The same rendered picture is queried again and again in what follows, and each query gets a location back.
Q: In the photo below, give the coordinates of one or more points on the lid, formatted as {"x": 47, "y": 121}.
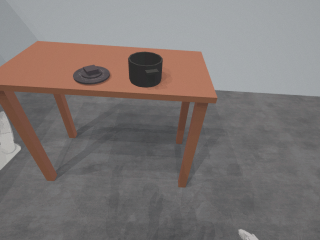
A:
{"x": 82, "y": 77}

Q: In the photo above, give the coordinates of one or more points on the robot right hand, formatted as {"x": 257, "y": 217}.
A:
{"x": 246, "y": 235}

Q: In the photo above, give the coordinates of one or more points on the table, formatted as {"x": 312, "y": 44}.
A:
{"x": 48, "y": 67}

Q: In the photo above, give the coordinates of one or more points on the knob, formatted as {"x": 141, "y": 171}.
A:
{"x": 90, "y": 69}

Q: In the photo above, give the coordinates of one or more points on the robot left hand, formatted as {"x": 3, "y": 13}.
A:
{"x": 8, "y": 149}

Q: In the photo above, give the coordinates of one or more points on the pot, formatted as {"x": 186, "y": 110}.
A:
{"x": 145, "y": 69}

